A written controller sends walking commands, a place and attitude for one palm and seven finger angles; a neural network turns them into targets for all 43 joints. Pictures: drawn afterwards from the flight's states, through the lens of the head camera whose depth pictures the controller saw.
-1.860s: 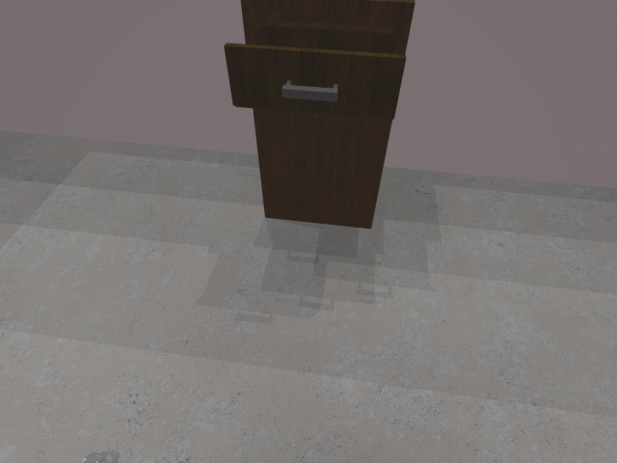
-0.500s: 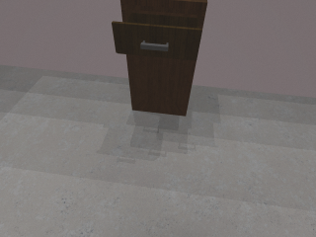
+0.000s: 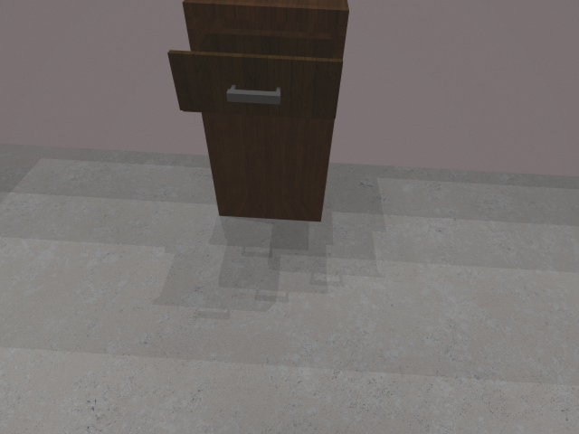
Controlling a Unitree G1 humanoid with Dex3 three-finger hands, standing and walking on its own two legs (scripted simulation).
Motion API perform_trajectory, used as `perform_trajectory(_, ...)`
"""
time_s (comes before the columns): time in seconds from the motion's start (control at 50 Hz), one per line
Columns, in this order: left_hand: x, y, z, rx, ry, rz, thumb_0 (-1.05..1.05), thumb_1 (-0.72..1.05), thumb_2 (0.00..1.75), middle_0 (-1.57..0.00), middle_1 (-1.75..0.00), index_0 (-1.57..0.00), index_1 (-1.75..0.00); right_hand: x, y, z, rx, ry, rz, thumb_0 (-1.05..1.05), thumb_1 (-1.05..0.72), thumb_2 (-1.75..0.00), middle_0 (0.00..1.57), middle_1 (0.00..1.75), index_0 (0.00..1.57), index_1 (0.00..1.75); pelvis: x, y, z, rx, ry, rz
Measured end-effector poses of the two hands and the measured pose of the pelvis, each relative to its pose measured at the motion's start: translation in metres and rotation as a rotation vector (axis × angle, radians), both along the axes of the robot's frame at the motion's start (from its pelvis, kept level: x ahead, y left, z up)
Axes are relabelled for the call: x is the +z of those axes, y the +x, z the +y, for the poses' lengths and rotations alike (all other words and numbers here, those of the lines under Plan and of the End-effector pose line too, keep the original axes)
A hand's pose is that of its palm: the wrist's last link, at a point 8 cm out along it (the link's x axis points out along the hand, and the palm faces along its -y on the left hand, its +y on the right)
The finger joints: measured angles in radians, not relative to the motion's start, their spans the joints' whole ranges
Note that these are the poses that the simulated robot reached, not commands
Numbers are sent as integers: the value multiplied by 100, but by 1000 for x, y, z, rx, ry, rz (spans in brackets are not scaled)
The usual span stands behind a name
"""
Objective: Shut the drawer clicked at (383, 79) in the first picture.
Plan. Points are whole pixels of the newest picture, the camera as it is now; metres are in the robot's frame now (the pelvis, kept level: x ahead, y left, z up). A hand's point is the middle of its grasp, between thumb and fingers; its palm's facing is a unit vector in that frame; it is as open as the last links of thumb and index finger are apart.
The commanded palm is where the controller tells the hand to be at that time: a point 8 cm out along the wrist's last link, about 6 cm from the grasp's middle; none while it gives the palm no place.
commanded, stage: walk to a spot facing it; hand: left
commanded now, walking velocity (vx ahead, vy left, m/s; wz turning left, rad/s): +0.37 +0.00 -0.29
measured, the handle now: (254, 93) +0.90 +0.16 +0.03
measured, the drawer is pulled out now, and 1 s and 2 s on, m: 0.26 0.26 0.26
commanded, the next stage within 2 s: turn to face it in 0.58 s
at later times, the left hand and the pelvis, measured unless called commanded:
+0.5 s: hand out of the picture +0.12 +0.23 -0.19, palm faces -0.04 -0.99 -0.15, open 7.4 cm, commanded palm none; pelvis +0.18 +0.05 -0.01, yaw -10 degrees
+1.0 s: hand (235, 281) +0.44 +0.15 -0.15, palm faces -0.26 -0.95 -0.16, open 7.4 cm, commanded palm none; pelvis +0.28 +0.03 +0.00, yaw -12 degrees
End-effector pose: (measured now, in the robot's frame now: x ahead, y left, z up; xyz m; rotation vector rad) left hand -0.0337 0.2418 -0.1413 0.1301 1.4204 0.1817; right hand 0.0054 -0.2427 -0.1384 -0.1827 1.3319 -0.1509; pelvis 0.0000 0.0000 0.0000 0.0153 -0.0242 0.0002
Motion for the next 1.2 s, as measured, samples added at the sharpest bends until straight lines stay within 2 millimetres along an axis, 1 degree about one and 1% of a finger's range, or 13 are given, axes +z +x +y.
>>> perform_trajectory(0.1,-4,20,-23,14,-15,5,0,91,90,-20,-29,-20,-30,-12,-14,3,-58,32,115,0,-90,-90,20,30,20,30,-6,29,-9,-8,-29,6)
perform_trajectory(0.16,1,22,-32,43,-17,12,0,91,90,-20,-29,-20,-30,-7,9,6,-47,35,132,1,-91,-90,20,30,20,29,-1,46,-8,-19,-26,5)
perform_trajectory(0.32,13,25,-30,29,-72,216,0,91,90,-20,-29,-20,-30,13,161,27,-50,45,-147,1,-91,-90,20,30,19,29,6,103,14,-75,-30,18)
perform_trajectory(0.4,-2,59,-5,18,-78,251,0,90,90,-20,-29,-20,-30,16,236,45,-26,19,-287,1,-91,-90,20,30,19,29,-7,143,33,-106,-39,9)
perform_trajectory(0.44,-15,87,13,-3,-73,242,0,90,90,-20,-29,-20,-30,14,256,51,-38,-8,-337,0,-91,-90,20,30,19,29,-16,159,42,-137,-49,-1)
perform_trajectory(0.54,-17,204,46,-106,-36,59,1,91,90,-20,-29,-20,-30,19,249,67,-115,-13,-280,0,-91,-90,20,30,20,29,-4,187,52,-198,-27,-19)
perform_trajectory(0.62,-1,303,51,-189,-25,-117,0,91,90,-19,-29,-19,-30,27,233,58,-223,-56,-243,-3,-95,-90,20,30,20,30,6,208,57,-245,-15,-11)
perform_trajectory(0.72,18,400,35,-302,-27,-255,0,91,90,-19,-29,-19,-30,25,205,53,-303,-63,-152,-2,-94,-90,20,30,20,30,11,231,58,-294,-12,-12)
perform_trajectory(0.82,27,465,2,-403,-23,-332,0,91,90,-19,-29,-19,-30,12,172,59,-376,-24,-28,-1,-92,-90,20,30,19,29,9,251,46,-295,-12,-16)
perform_trajectory(0.9,23,487,-28,-423,-31,-374,0,91,90,-19,-29,-19,-30,-4,152,69,-405,42,95,0,-91,-90,20,30,19,29,0,267,31,-269,-7,-19)
perform_trajectory(1.0,16,475,-43,-370,-78,-337,0,91,90,-19,-29,-20,-30,-3,156,84,-385,90,182,0,-91,-90,20,30,19,29,3,277,27,-209,-36,-11)
perform_trajectory(1.08,1,453,-33,-274,-102,-286,0,91,90,-20,-29,-20,-30,0,176,90,-336,79,170,0,-91,-90,20,30,19,29,1,281,34,-173,-54,-6)
perform_trajectory(1.2,-4,430,12,-174,-50,-208,-3,93,90,-20,-29,-20,-30,9,215,91,-269,39,93,0,-91,-90,20,30,19,29,5,286,41,-146,-42,5)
